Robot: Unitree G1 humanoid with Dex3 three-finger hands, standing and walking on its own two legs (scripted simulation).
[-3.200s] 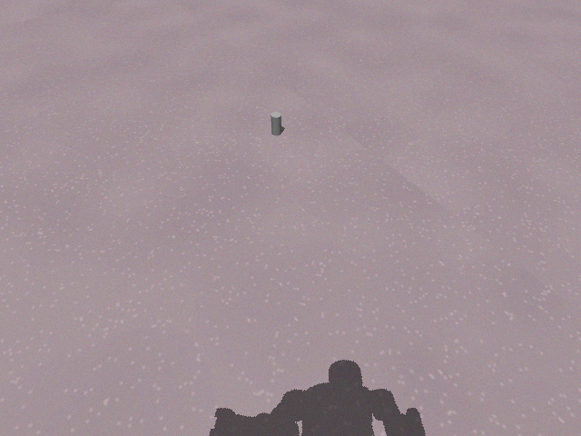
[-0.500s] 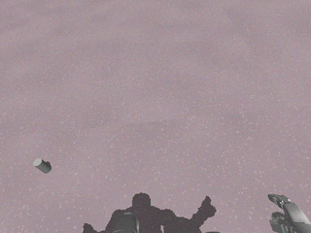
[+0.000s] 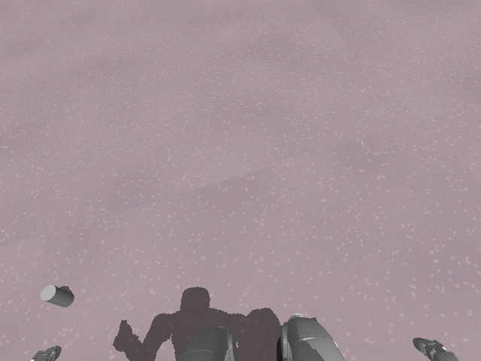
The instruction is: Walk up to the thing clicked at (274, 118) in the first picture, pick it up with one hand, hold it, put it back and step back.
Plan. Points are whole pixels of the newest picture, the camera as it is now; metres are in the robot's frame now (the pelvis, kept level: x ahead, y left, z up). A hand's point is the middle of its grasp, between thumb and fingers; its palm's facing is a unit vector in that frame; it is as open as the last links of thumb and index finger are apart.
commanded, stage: walk up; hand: left
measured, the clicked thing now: (58, 296) +0.44 +0.76 -0.66
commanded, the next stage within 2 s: none
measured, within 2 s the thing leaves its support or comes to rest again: neither
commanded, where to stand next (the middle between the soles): -0.02 +0.67 m, yaw -22 degrees
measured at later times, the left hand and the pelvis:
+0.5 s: hand out of the picture +0.10 +0.57 -0.12, palm faces -0.14 -0.80 -0.58, open 7.4 cm; pelvis -0.01 +0.25 +0.01, yaw -7 degrees
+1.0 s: hand out of the picture +0.10 +0.77 -0.10, palm faces -0.21 -0.75 -0.63, open 7.4 cm; pelvis -0.06 +0.48 -0.01, yaw -13 degrees
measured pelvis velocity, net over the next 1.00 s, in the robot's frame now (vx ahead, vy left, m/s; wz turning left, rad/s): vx -0.06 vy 0.48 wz -0.22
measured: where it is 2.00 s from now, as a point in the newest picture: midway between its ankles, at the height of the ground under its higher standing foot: outside the picture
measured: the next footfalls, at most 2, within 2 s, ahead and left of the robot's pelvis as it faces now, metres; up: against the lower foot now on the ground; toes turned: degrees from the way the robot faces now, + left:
left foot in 0.32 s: +0.05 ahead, +0.33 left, +0.00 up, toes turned -4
right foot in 0.68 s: +0.04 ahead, +0.21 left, +0.00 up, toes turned -14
